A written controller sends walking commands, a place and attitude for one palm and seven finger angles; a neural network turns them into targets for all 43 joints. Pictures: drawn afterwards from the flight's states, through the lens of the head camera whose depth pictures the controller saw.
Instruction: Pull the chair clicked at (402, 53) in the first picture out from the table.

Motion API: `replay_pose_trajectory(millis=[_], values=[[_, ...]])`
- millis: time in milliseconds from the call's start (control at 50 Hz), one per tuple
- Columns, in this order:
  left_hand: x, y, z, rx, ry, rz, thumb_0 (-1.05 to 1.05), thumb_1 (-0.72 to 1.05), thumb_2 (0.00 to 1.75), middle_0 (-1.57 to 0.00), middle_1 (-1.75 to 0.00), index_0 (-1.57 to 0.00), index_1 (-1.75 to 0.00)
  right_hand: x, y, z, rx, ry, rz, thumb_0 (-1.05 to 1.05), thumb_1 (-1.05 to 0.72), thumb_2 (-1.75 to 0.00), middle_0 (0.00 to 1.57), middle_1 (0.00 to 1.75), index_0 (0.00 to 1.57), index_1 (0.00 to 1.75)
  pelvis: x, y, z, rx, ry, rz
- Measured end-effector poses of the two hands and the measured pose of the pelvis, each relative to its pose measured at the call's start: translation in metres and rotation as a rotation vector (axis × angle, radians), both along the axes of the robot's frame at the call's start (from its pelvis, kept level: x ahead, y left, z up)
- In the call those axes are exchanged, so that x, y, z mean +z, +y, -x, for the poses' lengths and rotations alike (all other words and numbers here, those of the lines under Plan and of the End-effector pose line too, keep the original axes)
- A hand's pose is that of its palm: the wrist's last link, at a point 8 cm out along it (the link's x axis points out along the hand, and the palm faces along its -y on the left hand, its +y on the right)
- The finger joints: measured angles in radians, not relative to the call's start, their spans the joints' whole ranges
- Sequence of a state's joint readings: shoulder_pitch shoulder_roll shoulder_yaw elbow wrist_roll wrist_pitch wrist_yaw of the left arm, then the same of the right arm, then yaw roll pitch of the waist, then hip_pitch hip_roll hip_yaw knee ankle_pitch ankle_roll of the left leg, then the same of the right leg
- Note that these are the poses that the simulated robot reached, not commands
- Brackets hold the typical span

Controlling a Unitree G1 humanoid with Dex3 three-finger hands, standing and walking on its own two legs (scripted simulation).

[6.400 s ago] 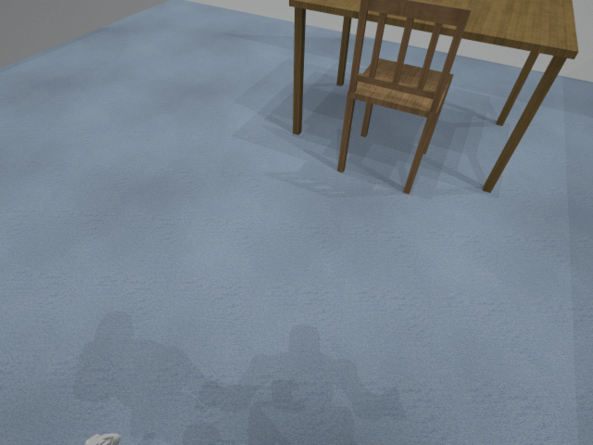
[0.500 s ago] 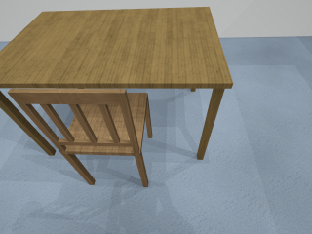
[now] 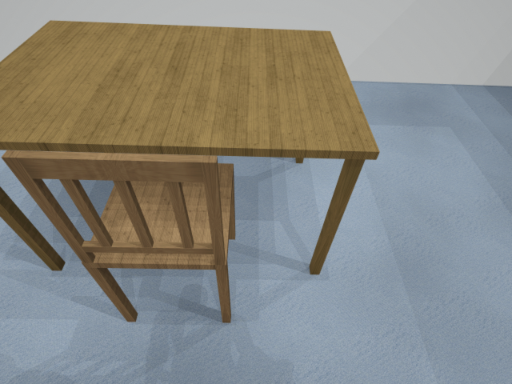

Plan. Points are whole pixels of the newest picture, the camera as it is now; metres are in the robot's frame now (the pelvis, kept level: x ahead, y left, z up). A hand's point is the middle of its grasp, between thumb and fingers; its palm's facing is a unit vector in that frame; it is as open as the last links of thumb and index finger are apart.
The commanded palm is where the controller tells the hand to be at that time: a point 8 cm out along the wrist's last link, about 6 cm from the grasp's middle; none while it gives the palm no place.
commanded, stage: look again from close up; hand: left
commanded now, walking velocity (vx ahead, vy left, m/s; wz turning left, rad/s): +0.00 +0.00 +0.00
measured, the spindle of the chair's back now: (136, 215) +0.47 +0.31 -0.10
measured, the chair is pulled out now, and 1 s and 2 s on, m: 0.00 0.00 0.00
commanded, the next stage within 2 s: shuffle to correct the standing spot in 1.16 s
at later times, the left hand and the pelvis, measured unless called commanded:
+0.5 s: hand out of the picture -0.02 +0.16 -0.18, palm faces +0.01 -0.97 -0.23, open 7.4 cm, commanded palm none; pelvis -0.05 -0.02 -0.01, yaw +0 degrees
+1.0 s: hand out of the picture -0.12 +0.16 -0.18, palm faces +0.03 -0.98 -0.20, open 7.4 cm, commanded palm none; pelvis -0.08 -0.01 -0.01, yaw +0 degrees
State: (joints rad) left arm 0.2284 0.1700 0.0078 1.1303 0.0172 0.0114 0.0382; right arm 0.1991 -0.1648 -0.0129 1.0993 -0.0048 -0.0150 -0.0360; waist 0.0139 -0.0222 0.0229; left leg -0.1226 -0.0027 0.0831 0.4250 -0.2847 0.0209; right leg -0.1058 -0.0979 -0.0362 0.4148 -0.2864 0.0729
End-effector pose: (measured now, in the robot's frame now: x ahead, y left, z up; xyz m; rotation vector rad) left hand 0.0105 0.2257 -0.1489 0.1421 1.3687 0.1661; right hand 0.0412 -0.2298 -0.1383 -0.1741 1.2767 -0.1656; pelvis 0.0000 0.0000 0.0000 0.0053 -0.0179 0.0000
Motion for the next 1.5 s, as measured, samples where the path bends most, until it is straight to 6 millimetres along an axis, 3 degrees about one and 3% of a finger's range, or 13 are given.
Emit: replay_pose_trajectory(millis=[200,400,500,600,820,960,1100,1320,1500], values=[[0.005,0.007,0.0,-0.054,-0.039,-0.045,0.0,0.91,0.9,-0.2,-0.29,-0.2,-0.3,-0.007,-0.011,0.052,-0.02,0.079,-0.015,0.0,-0.91,-0.9,0.2,0.3,0.21,0.3,-0.004,-0.01,0.014,0.005,0.011,-0.01],[0.004,-0.001,0.02,-0.048,-0.095,-0.065,0.0,0.9,0.9,-0.2,-0.29,-0.2,-0.3,-0.009,-0.035,0.051,-0.02,-0.013,0.007,0.01,-0.91,-0.9,0.2,0.3,0.2,0.3,-0.01,-0.023,0.037,0.007,-0.022,0.008],[0.002,-0.013,0.037,-0.045,-0.107,-0.033,0.0,0.9,0.9,-0.2,-0.29,-0.2,-0.3,-0.005,-0.034,0.048,0.0,-0.062,0.0,0.01,-0.91,-0.9,0.19,0.3,0.2,0.3,-0.01,-0.025,0.052,0.006,-0.037,0.01],[-0.002,-0.021,0.06,-0.039,-0.085,-0.001,0.0,0.9,0.9,-0.21,-0.29,-0.2,-0.3,-0.002,-0.028,0.058,0.011,-0.067,-0.012,0.01,-0.91,-0.9,0.19,0.3,0.2,0.3,-0.008,-0.024,0.066,0.006,-0.037,0.013],[-0.004,-0.016,0.114,-0.005,0.033,0.014,0.0,0.9,0.9,-0.21,-0.29,-0.2,-0.3,-0.005,-0.014,0.116,-0.021,0.069,-0.021,0.01,-0.91,-0.9,0.2,0.3,0.2,0.3,-0.006,-0.015,0.082,0.009,-0.015,0.018],[-0.001,-0.012,0.133,0.008,0.085,0.0,0.0,0.9,0.9,-0.2,-0.29,-0.2,-0.3,-0.009,-0.004,0.14,-0.045,0.135,-0.046,0.01,-0.91,-0.9,0.2,0.3,0.2,0.3,-0.006,-0.012,0.083,0.007,-0.009,0.015],[0.0,-0.017,0.13,0.01,0.089,0.005,0.0,0.9,0.9,-0.2,-0.29,-0.2,-0.3,-0.012,0.002,0.141,-0.054,0.142,-0.066,0.01,-0.9,-0.9,0.2,0.3,0.2,0.3,-0.005,-0.012,0.082,0.005,-0.004,0.013],[-0.001,-0.031,0.102,0.0,0.033,0.029,0.0,0.9,0.9,-0.2,-0.29,-0.2,-0.3,-0.013,0.002,0.122,-0.049,0.109,-0.07,0.01,-0.91,-0.9,0.2,0.3,0.2,0.3,-0.004,-0.014,0.073,0.0,-0.004,0.009],[-0.002,-0.034,0.086,0.018,0.029,0.038,0.0,0.9,0.9,-0.2,-0.29,-0.2,-0.3,-0.014,-0.005,0.108,-0.052,0.12,-0.064,0.01,-0.91,-0.9,0.19,0.3,0.2,0.3,-0.006,-0.017,0.049,0.004,0.003,0.011]])
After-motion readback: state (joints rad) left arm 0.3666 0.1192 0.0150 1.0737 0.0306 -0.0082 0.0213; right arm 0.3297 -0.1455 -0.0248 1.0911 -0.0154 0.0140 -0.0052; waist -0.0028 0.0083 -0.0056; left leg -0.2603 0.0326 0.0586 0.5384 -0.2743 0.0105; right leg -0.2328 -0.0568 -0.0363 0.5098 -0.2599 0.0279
